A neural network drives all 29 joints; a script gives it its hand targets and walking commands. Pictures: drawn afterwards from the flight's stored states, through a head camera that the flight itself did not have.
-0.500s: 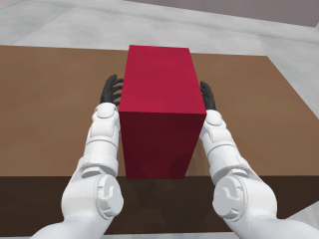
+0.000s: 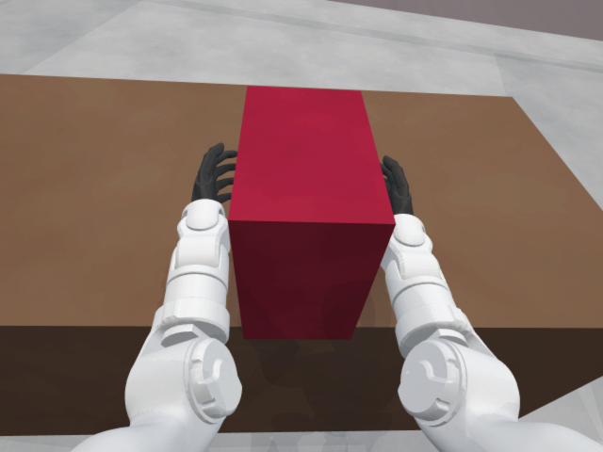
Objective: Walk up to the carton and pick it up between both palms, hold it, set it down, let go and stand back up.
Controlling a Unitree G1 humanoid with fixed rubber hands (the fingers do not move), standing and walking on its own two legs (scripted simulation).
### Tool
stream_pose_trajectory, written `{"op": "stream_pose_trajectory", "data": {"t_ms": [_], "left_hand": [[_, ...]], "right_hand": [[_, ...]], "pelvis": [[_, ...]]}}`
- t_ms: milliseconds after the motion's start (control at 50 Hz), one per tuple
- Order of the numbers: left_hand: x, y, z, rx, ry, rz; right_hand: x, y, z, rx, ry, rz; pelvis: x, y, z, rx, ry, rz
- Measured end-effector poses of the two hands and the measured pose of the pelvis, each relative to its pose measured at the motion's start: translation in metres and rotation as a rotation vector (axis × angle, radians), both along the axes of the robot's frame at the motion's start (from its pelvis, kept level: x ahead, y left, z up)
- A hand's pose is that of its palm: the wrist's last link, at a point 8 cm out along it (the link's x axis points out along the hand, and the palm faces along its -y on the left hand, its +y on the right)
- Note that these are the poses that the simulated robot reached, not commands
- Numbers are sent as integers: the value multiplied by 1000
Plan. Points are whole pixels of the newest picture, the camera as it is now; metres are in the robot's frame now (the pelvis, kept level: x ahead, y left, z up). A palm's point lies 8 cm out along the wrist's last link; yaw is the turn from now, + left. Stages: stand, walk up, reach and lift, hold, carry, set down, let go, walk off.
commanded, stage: set down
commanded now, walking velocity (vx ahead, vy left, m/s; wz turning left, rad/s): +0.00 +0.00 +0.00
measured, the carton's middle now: (301, 217) +0.44 +0.02 +0.07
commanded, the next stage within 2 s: none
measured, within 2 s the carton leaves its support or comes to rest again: neither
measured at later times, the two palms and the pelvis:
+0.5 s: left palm (207, 201) +0.42 +0.15 +0.12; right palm (396, 215) +0.41 -0.11 +0.11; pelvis +0.00 +0.00 +0.00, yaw +0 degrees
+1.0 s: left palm (207, 202) +0.42 +0.15 +0.11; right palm (396, 216) +0.41 -0.11 +0.11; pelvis +0.00 +0.00 +0.00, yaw +0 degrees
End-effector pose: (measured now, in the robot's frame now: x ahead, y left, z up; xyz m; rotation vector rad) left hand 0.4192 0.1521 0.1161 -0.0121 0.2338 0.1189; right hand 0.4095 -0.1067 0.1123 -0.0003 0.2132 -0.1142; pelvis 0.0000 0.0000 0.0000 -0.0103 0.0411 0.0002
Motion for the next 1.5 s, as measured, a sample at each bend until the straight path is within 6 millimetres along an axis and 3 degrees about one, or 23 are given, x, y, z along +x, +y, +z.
{"op": "stream_pose_trajectory", "data": {"t_ms": [1120, 1280, 1500], "left_hand": [[3, 2, -9, 7, -10, -16], [10, 0, -35, 35, 68, -6], [25, 8, -20, 27, 72, -2]], "right_hand": [[0, -2, -4, -22, -60, 15], [9, -6, -24, -8, 56, 27], [28, -24, -5, -33, 88, -5]], "pelvis": [[0, 4, 0, 5, -15, -15], [-6, 6, -4, -10, 108, -39], [-13, 4, -10, -21, 209, -45]]}}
